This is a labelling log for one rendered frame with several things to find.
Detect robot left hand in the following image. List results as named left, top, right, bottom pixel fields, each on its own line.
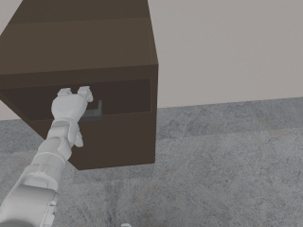
left=51, top=86, right=94, bottom=148

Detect cabinet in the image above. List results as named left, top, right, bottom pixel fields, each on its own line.
left=0, top=0, right=159, bottom=170

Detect robot left upper arm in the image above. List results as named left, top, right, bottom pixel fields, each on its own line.
left=0, top=184, right=60, bottom=227

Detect robot left forearm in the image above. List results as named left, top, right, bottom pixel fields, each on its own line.
left=0, top=117, right=79, bottom=220

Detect handle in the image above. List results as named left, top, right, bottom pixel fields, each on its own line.
left=79, top=99, right=103, bottom=122

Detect drawer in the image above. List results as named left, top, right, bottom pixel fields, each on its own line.
left=0, top=78, right=151, bottom=121

